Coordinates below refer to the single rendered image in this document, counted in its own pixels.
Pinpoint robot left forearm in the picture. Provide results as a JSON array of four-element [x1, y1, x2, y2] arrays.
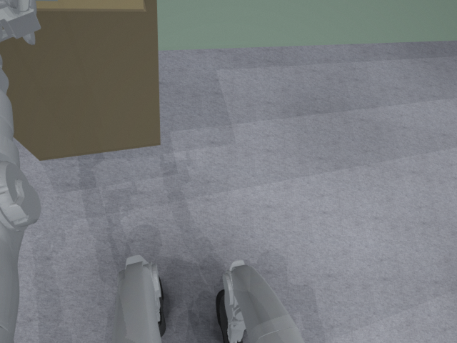
[[0, 55, 20, 168]]

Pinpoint cabinet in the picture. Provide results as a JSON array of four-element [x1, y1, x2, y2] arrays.
[[0, 0, 161, 161]]

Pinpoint robot left upper arm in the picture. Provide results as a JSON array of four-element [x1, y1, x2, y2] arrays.
[[0, 160, 41, 343]]

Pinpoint right robot foot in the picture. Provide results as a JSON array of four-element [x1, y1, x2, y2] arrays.
[[216, 289, 243, 343]]

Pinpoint right robot shin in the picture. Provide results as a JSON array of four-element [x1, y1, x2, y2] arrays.
[[224, 260, 255, 343]]

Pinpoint robot left hand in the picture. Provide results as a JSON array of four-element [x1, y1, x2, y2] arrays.
[[0, 0, 41, 45]]

